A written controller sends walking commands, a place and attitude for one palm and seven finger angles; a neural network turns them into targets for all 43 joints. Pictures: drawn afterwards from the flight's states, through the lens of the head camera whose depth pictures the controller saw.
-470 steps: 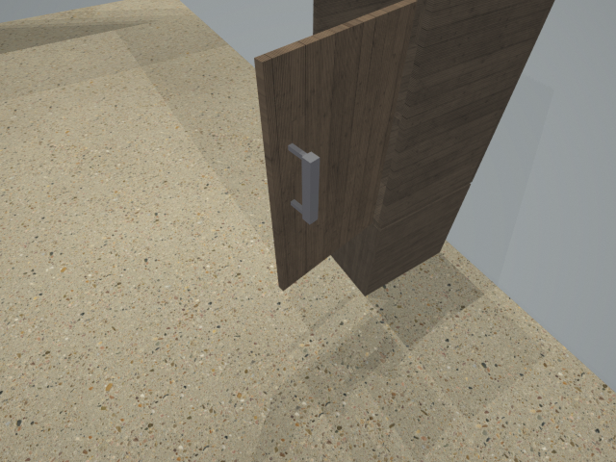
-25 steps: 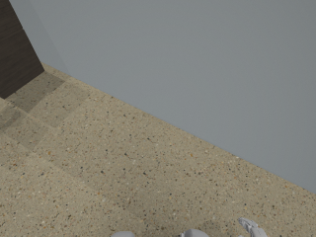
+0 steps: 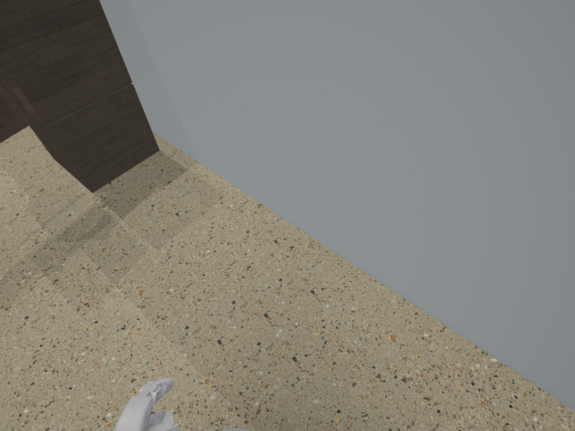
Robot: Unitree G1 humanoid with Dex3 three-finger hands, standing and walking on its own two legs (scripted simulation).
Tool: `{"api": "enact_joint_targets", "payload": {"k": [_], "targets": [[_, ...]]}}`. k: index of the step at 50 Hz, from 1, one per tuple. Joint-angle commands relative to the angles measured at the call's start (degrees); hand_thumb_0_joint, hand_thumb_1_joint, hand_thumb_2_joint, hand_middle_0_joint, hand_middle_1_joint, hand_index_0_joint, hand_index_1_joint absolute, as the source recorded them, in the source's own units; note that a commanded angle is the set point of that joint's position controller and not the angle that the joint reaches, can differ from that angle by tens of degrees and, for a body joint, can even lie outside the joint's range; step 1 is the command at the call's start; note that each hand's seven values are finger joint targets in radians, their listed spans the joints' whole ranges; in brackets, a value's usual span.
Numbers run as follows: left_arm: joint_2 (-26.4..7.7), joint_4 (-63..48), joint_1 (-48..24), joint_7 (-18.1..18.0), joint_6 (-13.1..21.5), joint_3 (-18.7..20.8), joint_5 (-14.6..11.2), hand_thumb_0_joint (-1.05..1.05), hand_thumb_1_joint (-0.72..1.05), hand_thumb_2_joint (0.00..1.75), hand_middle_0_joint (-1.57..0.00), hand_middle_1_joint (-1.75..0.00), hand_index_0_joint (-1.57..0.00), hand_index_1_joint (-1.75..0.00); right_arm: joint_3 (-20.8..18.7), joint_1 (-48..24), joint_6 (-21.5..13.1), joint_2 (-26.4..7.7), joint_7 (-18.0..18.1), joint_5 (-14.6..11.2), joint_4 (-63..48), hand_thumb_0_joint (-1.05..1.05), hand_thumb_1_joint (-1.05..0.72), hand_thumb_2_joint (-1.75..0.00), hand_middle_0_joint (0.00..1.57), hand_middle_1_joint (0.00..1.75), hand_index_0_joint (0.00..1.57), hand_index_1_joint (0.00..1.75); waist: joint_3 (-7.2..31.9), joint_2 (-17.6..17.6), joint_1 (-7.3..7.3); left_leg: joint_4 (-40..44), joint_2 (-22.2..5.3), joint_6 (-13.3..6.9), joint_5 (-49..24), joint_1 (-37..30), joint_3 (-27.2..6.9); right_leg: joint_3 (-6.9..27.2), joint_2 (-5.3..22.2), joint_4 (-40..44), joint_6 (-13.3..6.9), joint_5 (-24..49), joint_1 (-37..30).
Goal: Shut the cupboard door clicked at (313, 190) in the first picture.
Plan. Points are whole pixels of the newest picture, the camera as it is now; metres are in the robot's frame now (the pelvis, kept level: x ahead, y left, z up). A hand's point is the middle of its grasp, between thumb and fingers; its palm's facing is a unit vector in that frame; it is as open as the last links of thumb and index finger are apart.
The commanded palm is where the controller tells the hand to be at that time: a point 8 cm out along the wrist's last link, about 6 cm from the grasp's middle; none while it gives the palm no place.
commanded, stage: walk to a spot facing it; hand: left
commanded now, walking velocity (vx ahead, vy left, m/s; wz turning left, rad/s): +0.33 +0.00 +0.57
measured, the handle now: out of the picture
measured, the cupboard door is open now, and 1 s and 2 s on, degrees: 100 100 100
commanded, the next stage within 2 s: turn to face it in 1.42 s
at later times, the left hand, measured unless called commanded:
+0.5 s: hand out of the picture +0.07 +0.22 -0.19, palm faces +0.36 -0.92 -0.17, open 7.4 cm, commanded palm none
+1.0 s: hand (145, 230) +0.55 +0.33 -0.17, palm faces +0.26 -0.95 -0.16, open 7.4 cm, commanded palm none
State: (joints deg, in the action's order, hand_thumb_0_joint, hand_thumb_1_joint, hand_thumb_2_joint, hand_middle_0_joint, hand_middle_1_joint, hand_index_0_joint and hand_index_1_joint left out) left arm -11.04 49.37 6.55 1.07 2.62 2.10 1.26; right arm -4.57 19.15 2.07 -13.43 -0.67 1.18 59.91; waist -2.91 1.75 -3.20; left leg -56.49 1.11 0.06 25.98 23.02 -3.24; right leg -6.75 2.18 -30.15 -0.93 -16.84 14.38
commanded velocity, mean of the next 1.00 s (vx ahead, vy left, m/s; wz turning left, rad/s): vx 0.37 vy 0.00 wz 0.19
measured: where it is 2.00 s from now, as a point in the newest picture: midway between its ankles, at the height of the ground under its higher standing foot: (221, 264)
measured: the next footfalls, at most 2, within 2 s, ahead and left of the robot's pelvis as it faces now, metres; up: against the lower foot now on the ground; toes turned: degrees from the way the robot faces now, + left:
left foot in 0.40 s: +0.26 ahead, +0.14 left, +0.00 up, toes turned +22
right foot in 0.98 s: +0.59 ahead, +0.09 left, +0.00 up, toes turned +15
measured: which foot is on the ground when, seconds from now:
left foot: up 0.00-0.38, down 0.40-1.00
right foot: down 0.00-0.38, up 0.40-0.96, down 0.98-1.00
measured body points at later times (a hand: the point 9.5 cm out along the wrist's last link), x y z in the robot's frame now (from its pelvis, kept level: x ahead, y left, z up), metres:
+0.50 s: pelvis +0.20 +0.07 -0.02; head +0.24 +0.11 +0.43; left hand +0.06 +0.27 -0.17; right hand +0.42 -0.11 -0.14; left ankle +0.22 +0.12 -0.73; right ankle +0.10 -0.10 -0.62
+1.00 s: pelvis +0.45 +0.13 -0.02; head +0.48 +0.14 +0.43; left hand +0.53 +0.39 -0.15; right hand +0.36 -0.11 -0.15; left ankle +0.23 +0.13 -0.71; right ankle +0.55 +0.08 -0.74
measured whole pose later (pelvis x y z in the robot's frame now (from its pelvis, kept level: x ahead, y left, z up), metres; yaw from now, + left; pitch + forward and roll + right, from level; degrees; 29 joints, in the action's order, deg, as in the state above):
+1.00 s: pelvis +0.45 +0.13 -0.02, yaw +20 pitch +0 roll +0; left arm -10.5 53.3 2.3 1.6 3.0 1.5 1.1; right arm -0.1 31.5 -2.8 -6.6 2.1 0.7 68.5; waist -4.8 -0.6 -3.8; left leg -33.5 3.5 -3.4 26.6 -3.7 2.0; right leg -6.8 -0.8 -36.0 -4.8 -12.2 23.9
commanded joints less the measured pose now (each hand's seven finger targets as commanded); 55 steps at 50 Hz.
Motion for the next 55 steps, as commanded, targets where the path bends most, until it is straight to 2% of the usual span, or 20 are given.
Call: {"api": "enact_joint_targets", "payload": {"k": [1,5,14,16,18,19,20,21,22,24,27,34,42,46,48,49,50,52,53,55], "targets": [[-6.96,0.35,6.81,-1.33,1.51,2.24,-0.5,0.0,0.9,0.9,-0.2,-0.3,-0.2,-0.3,-0.92,-6.89,-2.05,-3.07,-1.64,0.58,-6.81,0.0,-0.9,-0.9,0.2,0.3,0.2,0.3,-1.92,-10.75,3.26,-12.52,-6.38,1.82,-10.43,17.3,1.83,8.72,17.86,20.5,-1.21,2.89,-8.52],[-5.96,4.12,13.58,-1.59,2.92,1.71,-0.2,0.0,0.9,0.9,-0.2,-0.3,-0.2,-0.3,-0.21,-10.46,-1.73,-1.11,-2.12,0.14,-7.55,0.0,-0.9,-0.9,0.2,0.3,0.2,0.3,0.11,-10.5,3.88,-8.74,-5.81,2.5,-13.37,20.69,4.79,-0.39,16.26,16.17,-1.13,32.21,-17.29],[-7.95,8.12,19.27,-1.89,2.76,0.88,0.27,0.0,0.9,0.9,-0.2,-0.3,-0.2,-0.3,2.31,-21.38,-2.57,-0.33,-2.87,0.38,-11.23,0.0,-0.9,-0.9,0.2,0.3,0.2,0.3,-1.39,-10.08,4.83,13.93,-2.27,-1.67,-13.37,12.45,12.33,-7.26,17.36,12.24,-2.67,49.25,-21.27],[-9.87,8.27,18.08,-1.74,2.69,1.18,0.28,0.0,0.9,0.9,-0.2,-0.3,-0.2,-0.3,2.06,-16.13,-3.11,-1.28,-2.2,0.41,-10.04,0.0,-0.9,-0.9,0.2,0.3,0.2,0.3,0.89,-12.34,1.98,16.31,1.12,-4.04,-9.19,2.56,14.9,-8.39,18.36,5.4,-2.9,60.75,-19.11],[-11.76,7.87,15.65,-1.22,2.45,1.26,-0.41,0.0,0.9,0.9,-0.2,-0.3,-0.2,-0.3,0.8,-3.32,-3.46,-5.46,-1.34,0.96,-6.74,0.0,-0.9,-0.9,0.2,0.3,0.2,0.3,7.83,-10.43,-4.85,23.33,2.79,-6.02,-13.59,-18.52,15.12,-10.95,16.71,-13.28,-0.76,56.17,-9.61],[-9.72,6.32,15.66,-0.45,2.31,1.1,-0.81,0.0,0.9,0.9,-0.2,-0.3,-0.2,-0.3,-0.73,5.23,-3.68,-11.55,-0.66,1.48,-5.09,0.0,-0.9,-0.9,0.2,0.3,0.2,0.3,14.77,-1.88,-8.22,24.6,-8.22,-9.8,-17.47,-34.46,-0.12,-10.49,11.58,-30.71,1.66,28.21,4.41],[-5.67,3.63,15.27,-0.15,2.03,0.33,-1.13,0.0,0.9,0.9,-0.2,-0.3,-0.2,-0.3,-1.95,9.06,-4.09,-17.56,0.23,1.01,-4.6,0.0,-0.9,-0.9,0.2,0.3,0.2,0.3,19.42,8.41,-7.54,30.87,-24.21,-16.64,-27.43,-42.94,-26.46,-4.72,2.96,-49.08,3.72,-13.67,20.89],[-7.5,2.46,10.18,-0.86,1.32,0.82,-1.22,0.0,0.9,0.9,-0.2,-0.3,-0.2,-0.3,-2.18,7.19,-3.68,-17.3,1.08,-0.35,-4.22,0.0,-0.9,-0.9,0.2,0.3,0.2,0.3,16.92,0.16,-6.62,35.76,-26.17,-17.7,-30.49,-39.53,-27.54,4.68,3.77,-54.91,2.53,-12.59,24.86],[-6.58,2.22,9.07,-1.26,1.27,1.13,-0.95,0.0,0.9,0.9,-0.2,-0.3,-0.2,-0.3,-1.54,2.48,-4.2,-15.24,1.42,-0.34,-5.48,0.0,-0.9,-0.9,0.2,0.3,0.2,0.3,10.15,-3.05,-3.69,37.62,-25.1,-16.0,-27.26,-30.23,-22.09,5.51,6.1,-55.79,2.37,-8.61,25.77],[-4.14,5.82,12.51,-0.84,0.36,1.11,-0.02,0.0,0.9,0.9,-0.2,-0.3,-0.2,-0.3,0.56,-4.08,-5.73,-8.27,1.85,-0.31,-6.84,0.0,-0.9,-0.9,0.2,0.3,0.2,0.3,2.97,0.19,1.15,39.98,-18.5,-10.8,-29.3,-16.49,-10.72,7.14,8.3,-51.02,3.24,-0.74,22.05],[-2.5,7.95,16.47,-0.37,-0.98,0.99,0.48,0.0,0.9,0.9,-0.2,-0.3,-0.2,-0.3,2.01,-3.51,-7.24,-4.21,1.85,-0.52,-4.76,0.0,-0.9,-0.9,0.2,0.3,0.2,0.3,1.45,5.22,4.26,41.44,-12.74,-8.11,-40.06,-13.3,-0.54,6.03,7.01,-42.88,3.92,2.72,17.9],[-1.66,4.61,4.55,-0.12,-1.73,1.18,0.09,0.0,0.9,0.9,-0.2,-0.3,-0.2,-0.3,1.85,5.06,-7.25,-2.68,2.47,-0.54,-0.87,0.0,-0.9,-0.9,0.2,0.3,0.2,0.3,-1.9,2.37,2.51,43.29,-11.87,-5.32,-48.96,-20.64,-0.78,4.52,4.78,-32.5,3.43,11.12,26.03],[-1.71,-0.22,-9.68,0.81,-0.61,-0.08,-0.41,0.0,0.9,0.9,-0.2,-0.3,-0.2,-0.3,2.99,14.57,-7.28,-2.31,3.36,0.39,3.49,0.0,-0.9,-0.9,0.2,0.3,0.2,0.3,-4.52,1.94,-0.99,40.94,-13.34,-6.03,-60.85,-29.53,-1.61,1.73,1.78,-14.47,-0.2,10.45,25.24],[-3.86,1.03,-2.06,0.15,0.02,0.21,-0.45,0.0,0.9,0.9,-0.2,-0.3,-0.2,-0.3,2.55,14.26,-7.04,-4.35,3.64,0.16,4.89,0.0,-0.9,-0.9,0.2,0.3,0.2,0.3,-0.37,2.32,3.42,30.43,-13.49,-4.85,-79.26,-28.92,-0.62,-0.65,-3.35,-6.65,-3.51,4.1,8.6],[-6.81,5.81,14.02,-0.36,0.82,1.73,-0.2,0.0,0.9,0.9,-0.2,-0.3,-0.2,-0.3,1.98,10.33,-7.14,-5.04,3.37,-0.74,4.01,0.0,-0.9,-0.9,0.2,0.3,0.2,0.3,6.29,0.58,11.0,11.71,-10.29,-2.74,-70.36,-15.49,0.89,2.59,-1.49,-1.37,-6.16,12.78,-16.61],[-11.66,7.9,21.86,-1.03,1.3,3.03,0.2,0.0,0.9,0.9,-0.2,-0.3,-0.2,-0.3,1.93,11.45,-7.48,-2.59,2.97,-1.69,2.96,0.0,-0.9,-0.9,0.2,0.3,0.2,0.3,13.16,-9.05,12.65,-7.96,-1.89,-1.67,-34.2,1.55,4.55,23.54,14.98,-0.14,-13.01,24.68,-33.55],[-13.47,8.68,23.06,-1.19,0.86,3.19,-0.82,0.0,0.9,0.9,-0.2,-0.3,-0.2,-0.3,1.9,12.84,-7.4,-2.13,3.05,-2.02,2.2,0.0,-0.9,-0.9,0.2,0.3,0.2,0.3,17.69,-11.33,10.43,-25.34,2.56,-1.44,6.58,7.89,3.43,38.25,26.84,6.45,-18.43,31.01,-34.11],[-8.07,6.94,14.4,-2.0,1.35,2.16,-0.88,0.0,0.9,0.9,-0.2,-0.3,-0.2,-0.3,1.42,2.25,-6.59,-0.98,1.73,-0.88,0.11,0.0,-0.9,-0.9,0.2,0.3,0.2,0.3,0.26,-4.15,8.35,-22.74,-4.32,-2.9,-2.37,12.25,-1.01,28.5,20.75,13.64,-13.98,20.15,-14.15],[-6.04,7.0,11.22,-1.98,1.5,1.42,-0.99,0.0,0.9,0.9,-0.2,-0.3,-0.2,-0.3,1.68,2.5,-5.42,1.5,1.52,-0.52,0.13,0.0,-0.9,-0.9,0.2,0.3,0.2,0.3,-2.36,-2.36,4.57,-20.16,-5.75,-2.27,-4.93,10.15,-0.69,22.33,18.62,15.37,-11.5,17.52,-5.61],[-3.04,6.92,9.19,-1.96,2.19,0.74,-0.77,0.0,0.9,0.9,-0.2,-0.3,-0.2,-0.3,2.06,6.01,-3.79,4.23,0.88,0.15,1.44,0.0,-0.9,-0.9,0.2,0.3,0.2,0.3,-1.89,-5.44,1.75,-14.87,-6.82,-1.54,-9.19,6.18,0.82,13.19,13.9,18.32,-7.99,13.06,0.45]]}}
